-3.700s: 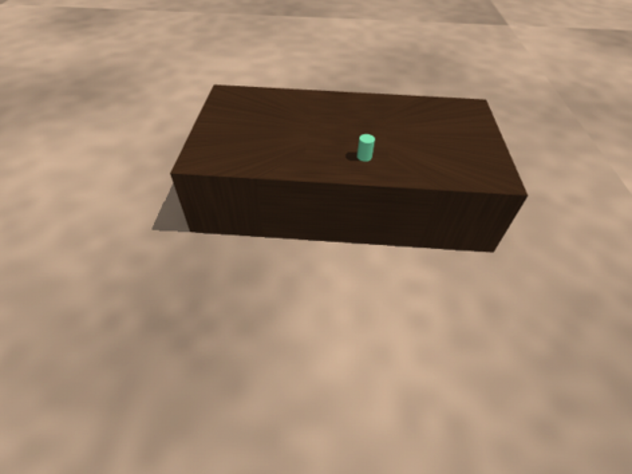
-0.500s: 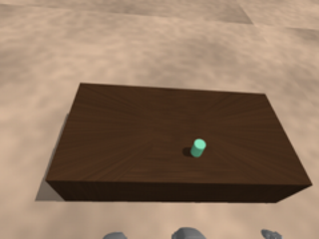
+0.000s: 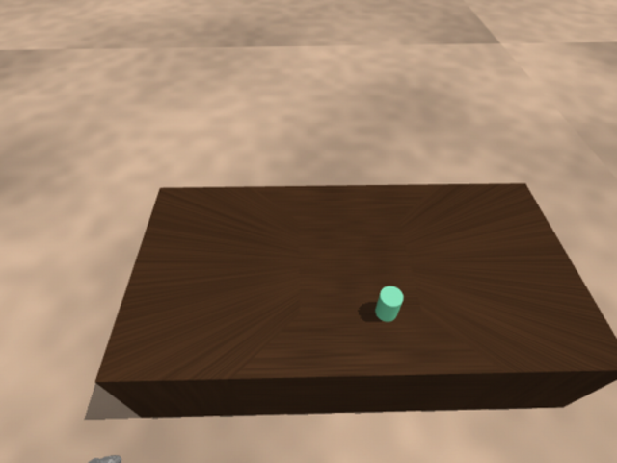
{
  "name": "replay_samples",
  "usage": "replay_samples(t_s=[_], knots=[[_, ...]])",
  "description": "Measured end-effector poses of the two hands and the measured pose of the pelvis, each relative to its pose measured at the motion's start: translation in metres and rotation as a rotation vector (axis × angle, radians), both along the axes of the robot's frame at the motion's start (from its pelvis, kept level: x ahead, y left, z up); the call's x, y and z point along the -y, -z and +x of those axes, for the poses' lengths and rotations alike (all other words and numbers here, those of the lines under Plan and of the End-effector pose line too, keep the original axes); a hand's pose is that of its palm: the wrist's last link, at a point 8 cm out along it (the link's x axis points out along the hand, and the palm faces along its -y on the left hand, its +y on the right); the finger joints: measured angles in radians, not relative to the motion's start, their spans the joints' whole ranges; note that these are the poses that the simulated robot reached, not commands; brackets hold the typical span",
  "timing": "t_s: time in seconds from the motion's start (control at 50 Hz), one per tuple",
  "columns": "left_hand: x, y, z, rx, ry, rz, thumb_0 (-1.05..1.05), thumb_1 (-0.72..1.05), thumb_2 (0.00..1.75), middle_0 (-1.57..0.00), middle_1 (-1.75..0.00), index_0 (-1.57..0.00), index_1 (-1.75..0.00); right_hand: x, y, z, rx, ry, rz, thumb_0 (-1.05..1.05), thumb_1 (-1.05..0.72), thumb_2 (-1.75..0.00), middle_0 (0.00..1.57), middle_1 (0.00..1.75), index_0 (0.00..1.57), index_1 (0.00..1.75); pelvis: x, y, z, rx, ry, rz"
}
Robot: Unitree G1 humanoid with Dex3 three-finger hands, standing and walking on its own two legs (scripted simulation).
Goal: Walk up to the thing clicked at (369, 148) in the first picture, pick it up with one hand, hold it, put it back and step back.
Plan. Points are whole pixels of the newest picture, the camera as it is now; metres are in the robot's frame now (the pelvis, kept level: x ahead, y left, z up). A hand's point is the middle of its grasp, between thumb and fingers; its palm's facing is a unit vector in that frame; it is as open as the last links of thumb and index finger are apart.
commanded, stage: walk up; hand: right
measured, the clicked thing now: (388, 304) +0.53 -0.22 -0.40
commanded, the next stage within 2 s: stand in 1.04 s
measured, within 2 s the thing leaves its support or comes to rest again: neither
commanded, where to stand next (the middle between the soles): +0.05 -0.01 m, yaw +0 degrees
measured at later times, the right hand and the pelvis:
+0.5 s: hand out of the picture +0.11 -0.26 -0.14, palm faces -0.04 +0.94 -0.35, open 7.3 cm; pelvis +0.02 +0.00 +0.01, yaw +1 degrees
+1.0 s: hand out of the picture +0.12 -0.25 -0.14, palm faces -0.04 +0.94 -0.33, open 7.3 cm; pelvis +0.02 +0.00 +0.01, yaw +1 degrees
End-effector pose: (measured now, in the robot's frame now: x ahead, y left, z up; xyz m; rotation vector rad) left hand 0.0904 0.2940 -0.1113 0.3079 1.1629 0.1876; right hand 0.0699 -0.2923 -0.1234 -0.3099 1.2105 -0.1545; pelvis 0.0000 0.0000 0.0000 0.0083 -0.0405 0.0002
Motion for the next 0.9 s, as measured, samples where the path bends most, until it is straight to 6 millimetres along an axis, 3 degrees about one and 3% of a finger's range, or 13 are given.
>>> replay_samples(t_s=[0.22, 0.62, 0.9], knots=[[0.003, -0.006, 0.026, 0.014, -0.012, -0.020, 0.01, 0.90, 0.89, -0.20, -0.30, -0.20, -0.30, 0.011, -0.017, 0.012, -0.013, 0.021, -0.042, 0.01, -0.91, -0.90, 0.20, 0.30, 0.21, 0.30, 0.001, -0.010, 0.009, -0.002, -0.006, -0.007], [-0.003, -0.002, -0.005, -0.090, -0.071, -0.016, 0.01, 0.91, 0.89, -0.20, -0.30, -0.20, -0.30, 0.002, -0.019, 0.039, -0.001, 0.005, -0.025, 0.01, -0.91, -0.90, 0.20, 0.30, 0.21, 0.30, 0.000, -0.014, 0.021, -0.009, -0.012, -0.011], [-0.004, -0.003, -0.001, -0.079, -0.068, -0.013, 0.01, 0.91, 0.89, -0.20, -0.30, -0.20, -0.30, -0.003, -0.018, 0.044, 0.002, 0.005, -0.016, 0.01, -0.91, -0.90, 0.20, 0.30, 0.21, 0.30, -0.001, -0.014, 0.023, -0.011, -0.013, -0.010]])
